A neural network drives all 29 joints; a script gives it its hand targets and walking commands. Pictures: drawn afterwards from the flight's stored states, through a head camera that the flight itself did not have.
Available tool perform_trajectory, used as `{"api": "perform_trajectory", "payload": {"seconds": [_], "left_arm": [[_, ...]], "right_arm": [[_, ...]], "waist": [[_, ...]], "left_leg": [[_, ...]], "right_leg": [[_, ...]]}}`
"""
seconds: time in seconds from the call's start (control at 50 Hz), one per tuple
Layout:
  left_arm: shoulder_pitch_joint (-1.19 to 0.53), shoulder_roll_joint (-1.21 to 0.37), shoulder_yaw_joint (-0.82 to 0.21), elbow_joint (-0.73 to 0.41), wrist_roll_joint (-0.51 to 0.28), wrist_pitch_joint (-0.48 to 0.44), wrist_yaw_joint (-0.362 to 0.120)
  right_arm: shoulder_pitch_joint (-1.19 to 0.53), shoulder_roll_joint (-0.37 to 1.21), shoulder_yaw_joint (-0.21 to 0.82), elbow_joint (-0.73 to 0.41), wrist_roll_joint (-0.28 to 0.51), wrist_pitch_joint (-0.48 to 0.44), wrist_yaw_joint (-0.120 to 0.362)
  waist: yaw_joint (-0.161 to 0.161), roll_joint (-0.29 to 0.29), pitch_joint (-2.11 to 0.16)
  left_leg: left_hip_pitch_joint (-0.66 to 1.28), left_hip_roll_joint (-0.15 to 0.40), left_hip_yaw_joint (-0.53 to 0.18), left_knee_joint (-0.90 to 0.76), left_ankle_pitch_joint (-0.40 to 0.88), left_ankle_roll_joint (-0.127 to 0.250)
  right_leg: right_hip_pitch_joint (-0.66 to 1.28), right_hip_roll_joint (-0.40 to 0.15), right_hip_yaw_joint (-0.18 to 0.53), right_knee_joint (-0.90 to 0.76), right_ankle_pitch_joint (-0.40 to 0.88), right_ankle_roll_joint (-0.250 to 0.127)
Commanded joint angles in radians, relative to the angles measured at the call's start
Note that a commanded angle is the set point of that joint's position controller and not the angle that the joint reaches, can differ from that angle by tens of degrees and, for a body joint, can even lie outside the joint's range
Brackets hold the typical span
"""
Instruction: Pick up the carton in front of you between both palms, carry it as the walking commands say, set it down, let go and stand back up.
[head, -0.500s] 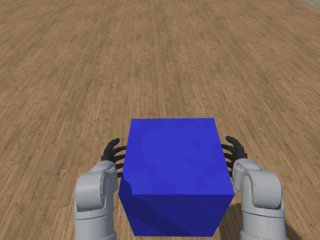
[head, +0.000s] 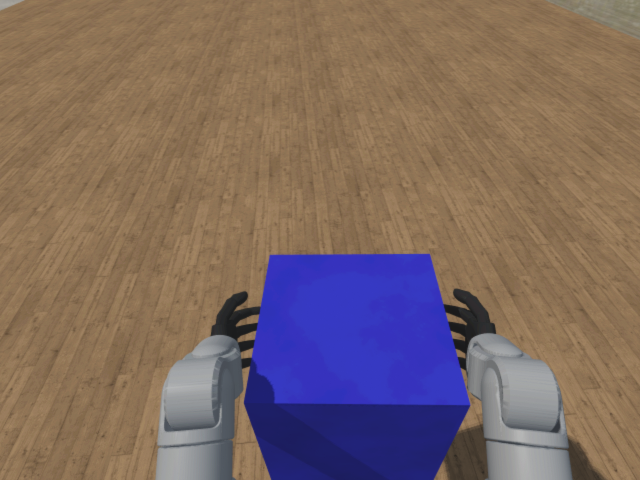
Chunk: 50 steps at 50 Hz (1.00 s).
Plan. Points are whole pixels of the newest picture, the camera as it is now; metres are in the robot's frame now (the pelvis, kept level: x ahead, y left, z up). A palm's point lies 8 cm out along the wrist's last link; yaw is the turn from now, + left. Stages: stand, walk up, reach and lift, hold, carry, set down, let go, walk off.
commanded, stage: carry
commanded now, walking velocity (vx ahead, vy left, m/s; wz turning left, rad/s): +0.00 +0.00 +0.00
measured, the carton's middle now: (349, 373) +0.27 +0.00 +0.00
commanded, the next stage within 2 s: hold in 0.76 s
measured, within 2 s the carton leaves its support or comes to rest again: neither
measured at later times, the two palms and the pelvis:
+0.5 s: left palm (233, 375) +0.24 +0.14 +0.04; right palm (480, 374) +0.24 -0.16 +0.04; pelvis -0.05 +0.00 +0.01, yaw +0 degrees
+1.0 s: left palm (256, 388) +0.23 +0.11 +0.04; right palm (521, 413) +0.20 -0.19 +0.05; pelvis -0.06 +0.00 +0.02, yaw -6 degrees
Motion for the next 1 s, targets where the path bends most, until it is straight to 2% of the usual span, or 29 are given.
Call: {"api": "perform_trajectory", "payload": {"seconds": [0.0,0.12,0.26,0.34,0.42,0.48,0.56,0.62,0.74,0.76,0.78,0.8,0.82,0.84,0.86,0.9,0.98], "left_arm": [[-0.470,-0.878,-0.667,-0.029,-0.332,-0.082,-0.244],[-0.471,-0.837,-0.624,0.030,-0.272,-0.209,-0.239],[-0.493,-0.801,-0.481,0.213,-0.160,-0.353,-0.234],[-0.557,-0.827,-0.403,0.331,-0.107,-0.446,-0.244],[-0.613,-0.888,-0.397,0.385,-0.099,-0.511,-0.258],[-0.617,-0.917,-0.423,0.379,-0.110,-0.519,-0.262],[-0.575,-0.926,-0.483,0.319,-0.147,-0.480,-0.259],[-0.542,-0.903,-0.476,0.309,-0.144,-0.452,-0.257],[-0.561,-0.901,-0.483,0.287,-0.151,-0.450,-0.257],[-0.482,-0.905,-0.475,0.259,-0.163,-0.447,-0.256],[-0.508,-0.885,-0.483,0.229,-0.161,-0.463,-0.250],[-0.496,-0.874,-0.489,0.224,-0.154,-0.464,-0.241],[-0.515,-0.855,-0.508,0.202,-0.167,-0.464,-0.245],[-0.518,-0.859,-0.522,0.200,-0.166,-0.465,-0.247],[-0.517,-0.841,-0.531,0.203,-0.170,-0.466,-0.247],[-0.508,-0.854,-0.530,0.203,-0.154,-0.477,-0.245],[-0.477,-0.858,-0.498,0.228,-0.118,-0.486,-0.229]], "right_arm": [[-0.450,0.892,0.674,-0.019,0.335,-0.065,0.248],[-0.457,0.850,0.621,0.045,0.273,-0.193,0.245],[-0.471,0.811,0.478,0.226,0.161,-0.332,0.243],[-0.536,0.836,0.400,0.345,0.112,-0.426,0.254],[-0.595,0.900,0.396,0.400,0.104,-0.490,0.268],[-0.597,0.930,0.421,0.396,0.114,-0.499,0.274],[-0.551,0.935,0.477,0.336,0.150,-0.460,0.273],[-0.519,0.908,0.469,0.326,0.148,-0.433,0.271],[-0.532,0.906,0.471,0.306,0.151,-0.431,0.269],[-0.487,0.944,0.446,0.334,0.145,-0.444,0.273],[-0.498,0.928,0.446,0.298,0.141,-0.470,0.265],[-0.462,0.903,0.428,0.317,0.127,-0.480,0.257],[-0.430,0.881,0.408,0.322,0.103,-0.487,0.247],[-0.424,0.872,0.403,0.323,0.098,-0.491,0.242],[-0.411,0.874,0.388,0.334,0.095,-0.499,0.233],[-0.442,0.875,0.412,0.325,0.105,-0.503,0.240],[-0.522,0.885,0.466,0.305,0.148,-0.513,0.264]], "waist": [[0.002,-0.008,-0.187],[0.001,0.004,-0.169],[-0.001,0.008,-0.140],[-0.001,0.010,-0.127],[-0.002,0.013,-0.143],[-0.002,0.016,-0.167],[-0.001,0.018,-0.193],[0.000,0.018,-0.195],[-0.001,0.018,-0.174],[0.015,-0.132,-0.011],[-0.011,-0.104,-0.048],[-0.003,-0.075,-0.052],[-0.025,-0.066,-0.057],[-0.020,-0.026,-0.062],[-0.039,-0.032,-0.084],[-0.016,0.010,-0.064],[0.035,0.010,-0.046]], "left_leg": [[0.228,0.106,-0.119,-0.027,0.460,-0.001],[0.233,0.112,-0.130,-0.070,0.391,-0.001],[0.220,0.114,-0.139,-0.117,0.270,-0.005],[0.214,0.112,-0.145,-0.143,0.197,-0.011],[0.222,0.111,-0.152,-0.153,0.176,-0.013],[0.234,0.112,-0.155,-0.150,0.197,-0.010],[0.243,0.116,-0.152,-0.137,0.260,-0.005],[0.239,0.119,-0.148,-0.128,0.295,-0.003],[0.226,0.118,-0.147,-0.134,0.267,-0.007],[0.625,-0.146,-0.291,-0.107,0.454,0.015],[0.727,-0.125,-0.320,-0.109,0.528,0.018],[0.726,-0.119,-0.318,-0.116,0.578,0.008],[0.655,-0.120,-0.308,-0.131,0.544,-0.009],[0.626,-0.131,-0.297,-0.137,0.533,-0.023],[0.647,-0.127,-0.295,-0.146,0.502,-0.031],[0.610,-0.146,-0.281,-0.155,0.438,-0.035],[0.663,-0.152,-0.284,-0.166,0.370,-0.021]], "right_leg": [[-0.051,-0.110,0.059,-0.055,0.587,-0.011],[-0.073,-0.101,0.064,-0.089,0.432,-0.022],[-0.113,-0.096,0.078,-0.124,0.286,-0.033],[-0.134,-0.093,0.086,-0.142,0.219,-0.041],[-0.135,-0.089,0.092,-0.141,0.193,-0.047],[-0.127,-0.086,0.092,-0.129,0.205,-0.047],[-0.117,-0.083,0.088,-0.109,0.252,-0.045],[-0.116,-0.083,0.086,-0.101,0.281,-0.043],[-0.133,-0.084,0.090,-0.109,0.261,-0.046],[-0.313,0.078,0.247,-0.219,0.479,-0.059],[-0.356,0.072,0.261,-0.225,0.512,-0.064],[-0.314,0.077,0.255,-0.230,0.520,-0.070],[-0.210,0.090,0.250,-0.240,0.471,-0.072],[-0.160,0.093,0.244,-0.231,0.507,-0.070],[-0.140,0.101,0.243,-0.251,0.441,-0.070],[-0.115,0.101,0.243,-0.248,0.459,-0.061],[-0.197,0.093,0.250,-0.267,0.374,-0.054]]}}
